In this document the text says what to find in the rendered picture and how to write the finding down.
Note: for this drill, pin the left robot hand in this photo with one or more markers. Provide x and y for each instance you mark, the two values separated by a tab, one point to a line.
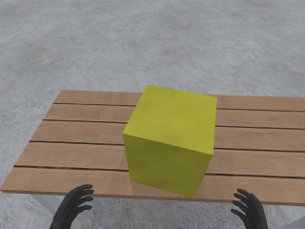
68	209

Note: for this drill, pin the table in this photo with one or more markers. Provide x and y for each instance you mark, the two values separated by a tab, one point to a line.
258	146

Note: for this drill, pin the carton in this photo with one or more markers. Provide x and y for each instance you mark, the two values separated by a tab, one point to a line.
169	139

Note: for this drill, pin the right robot hand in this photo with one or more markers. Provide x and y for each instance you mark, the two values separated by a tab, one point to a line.
255	217

